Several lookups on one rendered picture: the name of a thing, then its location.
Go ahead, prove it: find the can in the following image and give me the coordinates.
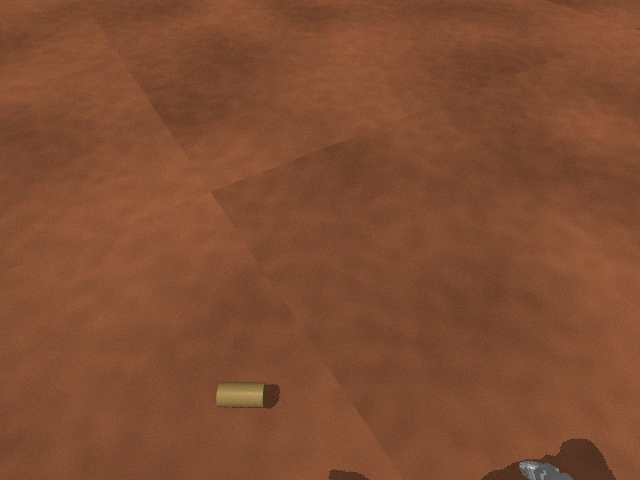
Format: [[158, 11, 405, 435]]
[[216, 382, 266, 408]]

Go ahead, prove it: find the right robot hand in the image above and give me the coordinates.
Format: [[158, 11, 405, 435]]
[[519, 461, 574, 480]]

